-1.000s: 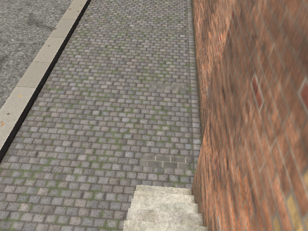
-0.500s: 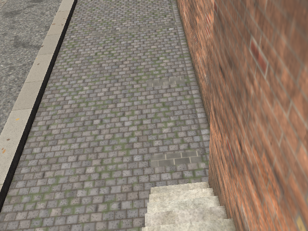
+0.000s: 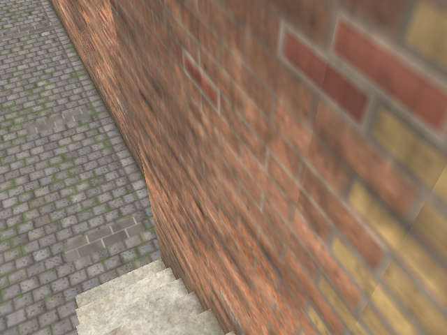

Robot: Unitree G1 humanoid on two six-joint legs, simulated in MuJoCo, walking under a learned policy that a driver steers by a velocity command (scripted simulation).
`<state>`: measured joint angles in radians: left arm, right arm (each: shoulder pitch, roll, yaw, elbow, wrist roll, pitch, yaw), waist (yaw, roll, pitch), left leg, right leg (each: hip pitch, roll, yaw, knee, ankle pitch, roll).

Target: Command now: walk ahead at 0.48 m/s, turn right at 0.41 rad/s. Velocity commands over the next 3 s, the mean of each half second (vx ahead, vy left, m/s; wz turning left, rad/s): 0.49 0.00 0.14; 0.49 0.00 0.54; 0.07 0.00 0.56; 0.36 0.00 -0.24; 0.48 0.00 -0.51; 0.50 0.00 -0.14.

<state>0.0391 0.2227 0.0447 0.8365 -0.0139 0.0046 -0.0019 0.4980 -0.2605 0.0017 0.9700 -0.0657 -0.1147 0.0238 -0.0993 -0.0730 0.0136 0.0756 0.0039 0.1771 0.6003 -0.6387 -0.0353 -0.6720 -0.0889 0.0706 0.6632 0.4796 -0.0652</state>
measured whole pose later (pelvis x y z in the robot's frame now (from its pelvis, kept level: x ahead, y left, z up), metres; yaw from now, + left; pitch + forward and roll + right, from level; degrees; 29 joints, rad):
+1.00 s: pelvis +0.44 +0.11 -0.48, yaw +21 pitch -3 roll +3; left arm 0.17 0.23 0.03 0.83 -0.01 -0.07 0.02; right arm 0.44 -0.22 -0.01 0.91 -0.02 0.01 -0.02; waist -0.10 -0.04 -0.01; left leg -0.16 -0.24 -0.18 1.08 -0.84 0.11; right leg -0.41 -0.05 0.09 0.45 0.43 0.04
